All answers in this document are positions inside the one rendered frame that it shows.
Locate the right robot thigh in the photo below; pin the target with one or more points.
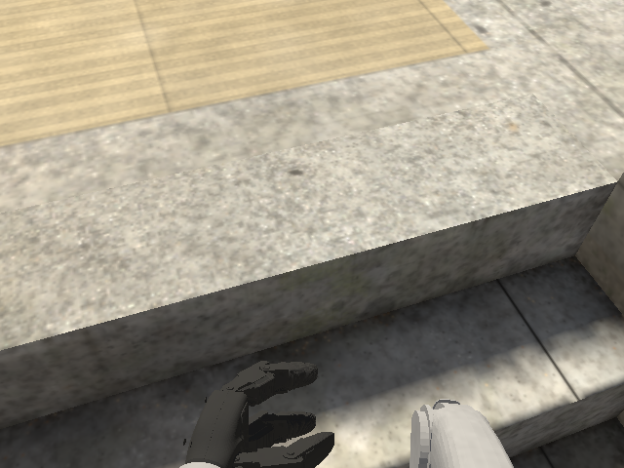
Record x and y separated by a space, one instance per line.
454 436

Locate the robot left hand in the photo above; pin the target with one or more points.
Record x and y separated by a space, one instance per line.
227 437

